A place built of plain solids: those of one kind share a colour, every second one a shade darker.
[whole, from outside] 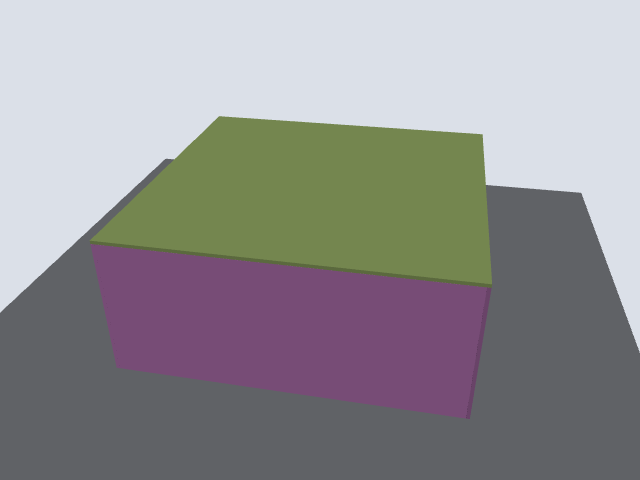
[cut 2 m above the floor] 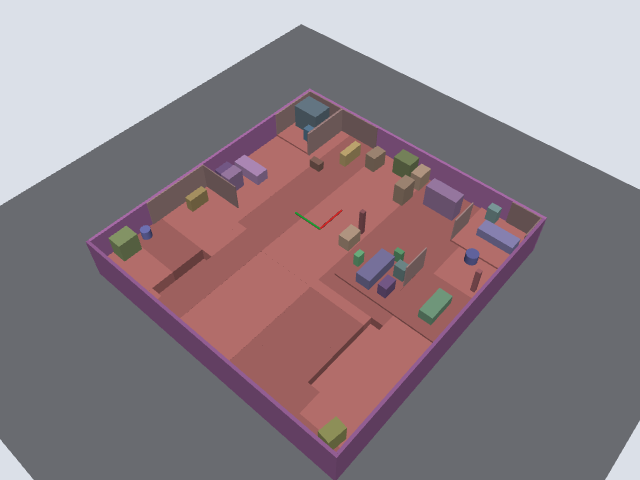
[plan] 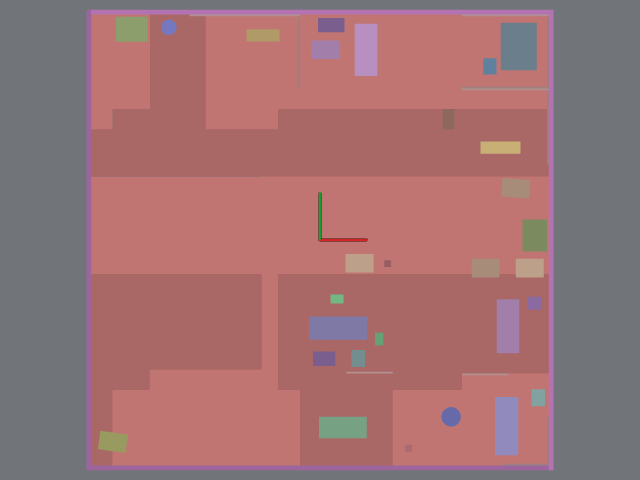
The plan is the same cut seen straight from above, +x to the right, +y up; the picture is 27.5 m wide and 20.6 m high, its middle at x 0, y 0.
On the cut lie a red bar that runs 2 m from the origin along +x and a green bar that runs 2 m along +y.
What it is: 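A part of a trade-fair hall in the days of build-up; stands in every state, service ducts in the floor, freight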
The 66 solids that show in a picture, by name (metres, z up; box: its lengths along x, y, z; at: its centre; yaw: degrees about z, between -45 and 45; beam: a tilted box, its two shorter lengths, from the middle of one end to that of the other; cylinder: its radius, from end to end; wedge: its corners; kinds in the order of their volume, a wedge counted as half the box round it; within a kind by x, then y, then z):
{
 "floor_1": {"box": [0.92, 8.22, 1.21], "at": [-9.36, -5.57, 0.56]},
 "floor_2": {"box": [0.92, 6.96, 1.21], "at": [-9.36, 6.2, 0.56]},
 "floor_3": {"box": [2.52, 0.87, 1.21], "at": [-8.56, -6.01, 0.56]},
 "floor_4": {"box": [1.6, 8.22, 1.21], "at": [-8.1, -5.57, 0.56]},
 "floor_5": {"box": [4.0, 0.87, 0.31], "at": [-6.9, 5.19, 0.11]},
 "floor_6": {"box": [7.32, 4.18, 1.21], "at": [-6.16, 0.63, 0.56]},
 "floor_7": {"box": [2.4, 4.11, 1.21], "at": [-6.1, -3.52, 0.56]},
 "floor_8": {"box": [2.4, 4.05, 1.21], "at": [-6.1, 7.65, 0.56]},
 "floor_9": {"box": [5.5, 0.87, 0.54], "at": [-4.55, -6.01, 0.22]},
 "floor_10": {"box": [2.4, 4.11, 1.21], "at": [-3.7, -3.52, 0.56]},
 "floor_11": {"box": [2.4, 6.96, 1.21], "at": [-3.7, 6.2, 0.56]},
 "floor_12": {"box": [0.7, 15.25, 1.21], "at": [-2.15, 2.05, 0.56]},
 "floor_13": {"box": [19.64, 3.24, 1.21], "at": [0.0, -8.06, 0.56]},
 "floor_14": {"box": [19.64, 2.03, 1.21], "at": [0.0, 3.74, 0.56]},
 "floor_15": {"box": [19.64, 4.05, 1.21], "at": [0.0, 7.65, 0.56]},
 "floor_16": {"box": [3.99, 3.95, 0.14], "at": [1.14, -7.71, 1.23]},
 "floor_17": {"box": [3.99, 3.77, 0.14], "at": [1.14, -3.85, 1.23]},
 "floor_18": {"box": [12.32, 4.18, 1.21], "at": [3.66, 0.63, 0.56]},
 "floor_19": {"box": [11.62, 19.36, 1.21], "at": [4.01, 0.0, 0.56]},
 "floor_20": {"box": [3.73, 3.95, 0.14], "at": [7.95, -7.71, 1.23]},
 "floor_21": {"box": [3.73, 3.17, 0.14], "at": [7.95, 8.09, 1.23]},
 "wall_1": {"box": [0.2, 19.76, 8.36], "at": [-9.92, 0.0, 4.13]},
 "wall_2": {"box": [19.64, 0.2, 8.36], "at": [0.0, -9.78, 4.13]},
 "wall_3": {"box": [19.64, 0.2, 8.36], "at": [0.0, 9.78, 4.13]},
 "wall_4": {"box": [0.2, 19.76, 8.36], "at": [9.92, 0.0, 4.13]},
 "roof_1": {"box": [20.04, 19.76, 0.2], "at": [0.0, 0.0, 8.41]},
 "cabin_1": {"box": [1.55, 2.03, 2.5], "at": [8.53, 8.3, 2.55]},
 "crate_1": {"box": [1.23, 0.8, 1.44], "at": [0.24, 8.16, 1.88]},
 "crate_2": {"box": [0.97, 2.24, 0.85], "at": [1.97, 8.16, 1.59]},
 "crate_3": {"box": [0.97, 2.32, 1.74], "at": [8.07, -3.7, 2.03]},
 "panelwall_1": {"box": [4.75, 0.08, 2.5], "at": [-3.23, 9.64, 2.41]},
 "panelwall_2": {"box": [0.08, 3.09, 2.5], "at": [-0.9, 8.05, 2.41]},
 "panelwall_3": {"box": [2.0, 0.08, 2.5], "at": [2.13, -5.69, 2.55]},
 "panelwall_4": {"box": [2.0, 0.08, 2.5], "at": [7.09, -5.77, 2.55]},
 "panelwall_5": {"box": [3.73, 0.08, 2.5], "at": [7.95, 6.46, 2.41]},
 "panelwall_6": {"box": [3.73, 0.08, 2.5], "at": [7.95, 6.54, 2.55]},
 "panelwall_7": {"box": [3.73, 0.08, 2.5], "at": [7.95, 9.64, 2.55]},
 "panelwall_8": {"box": [2.0, 0.08, 2.5], "at": [8.82, -9.64, 2.55]},
 "panelwall_9": {"box": [0.08, 2.0, 2.5], "at": [9.78, -8.6, 2.55]},
 "panelwall_10": {"box": [0.08, 3.2, 2.5], "at": [9.78, 4.83, 2.41]},
 "panelwall_11": {"box": [0.08, 3.01, 2.5], "at": [9.78, 8.09, 2.55]},
 "pallet_load_1": {"box": [1.2, 0.8, 0.99], "at": [1.7, -1.0, 1.66]},
 "pallet_load_2": {"box": [1.2, 0.8, 1.55], "at": [7.11, -1.21, 1.94]},
 "pallet_load_3": {"box": [1.2, 0.8, 1.25], "at": [8.4, 2.22, 1.79], "yaw": -3.9},
 "pallet_load_4": {"box": [1.2, 0.8, 1.24], "at": [9.0, -1.21, 1.78]},
 "bin_big_1": {"box": [1.37, 1.07, 1.45], "at": [-8.07, 9.05, 1.89]},
 "bin_big_2": {"box": [1.07, 1.37, 1.45], "at": [9.22, 0.19, 1.89]},
 "panel_stack_1": {"box": [2.5, 1.0, 0.87], "at": [0.78, -3.79, 1.74]},
 "panel_stack_2": {"box": [1.0, 2.5, 0.64], "at": [8.01, -7.99, 1.62]},
 "counter_1": {"box": [1.42, 0.54, 1.03], "at": [-2.44, 8.78, 1.68]},
 "counter_2": {"box": [1.71, 0.53, 1.02], "at": [7.75, 3.97, 1.67]},
 "case_1": {"box": [0.95, 0.62, 0.9], "at": [0.18, -5.1, 1.75]},
 "case_2": {"box": [1.14, 0.62, 1.03], "at": [0.48, 9.22, 1.68]},
 "case_3": {"box": [0.61, 0.57, 0.74], "at": [9.21, -2.71, 1.53]},
 "board_stack_1": {"box": [2.05, 0.92, 0.71], "at": [0.98, -8.05, 1.66]},
 "pallet_stack_1": {"box": [1.2, 0.8, 1.38], "at": [-8.89, -8.66, 1.85], "yaw": -8.0},
 "bin_small_1": {"box": [0.58, 0.73, 1.07], "at": [1.64, -5.09, 1.84]},
 "bin_small_2": {"box": [0.58, 0.73, 1.07], "at": [9.36, -6.77, 1.84]},
 "drum_1": {"cylinder": 0.33, "from": [-6.49, 9.13, 1.16], "to": [-6.49, 9.13, 1.82]},
 "drum_2": {"cylinder": 0.42, "from": [5.63, -7.59, 1.16], "to": [5.63, -7.59, 1.83]},
 "plinth_1": {"box": [0.58, 0.69, 1.05], "at": [7.29, 7.45, 1.83]},
 "toolbox_1": {"box": [0.57, 0.39, 0.95], "at": [0.73, -2.53, 1.78]},
 "toolbox_2": {"box": [0.35, 0.54, 0.91], "at": [2.54, -4.25, 1.76]},
 "flood_1": {"box": [0.3, 0.3, 1.98], "at": [2.9, -1.01, 2.15]},
 "flood_2": {"box": [0.3, 0.3, 1.87], "at": [3.8, -8.94, 2.1]},
 "cover_stack_1": {"box": [0.5, 0.87, 0.65], "at": [5.52, 5.19, 1.49]}
}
